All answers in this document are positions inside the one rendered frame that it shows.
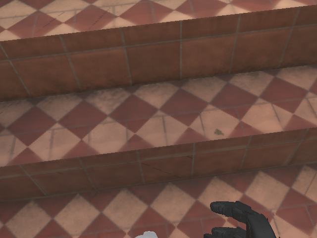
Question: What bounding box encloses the right robot hand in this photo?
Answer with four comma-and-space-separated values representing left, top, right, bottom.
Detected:
203, 200, 280, 238

